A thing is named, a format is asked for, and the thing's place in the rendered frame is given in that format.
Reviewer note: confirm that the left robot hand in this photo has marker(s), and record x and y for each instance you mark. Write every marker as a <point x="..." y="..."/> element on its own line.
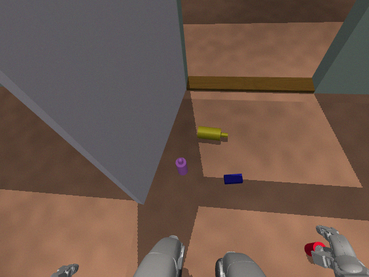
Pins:
<point x="66" y="271"/>

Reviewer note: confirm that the right robot arm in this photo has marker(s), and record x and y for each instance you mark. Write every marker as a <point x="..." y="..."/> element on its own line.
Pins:
<point x="349" y="266"/>

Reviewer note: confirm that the right robot hand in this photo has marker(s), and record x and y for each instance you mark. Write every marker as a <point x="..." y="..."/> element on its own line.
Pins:
<point x="339" y="245"/>

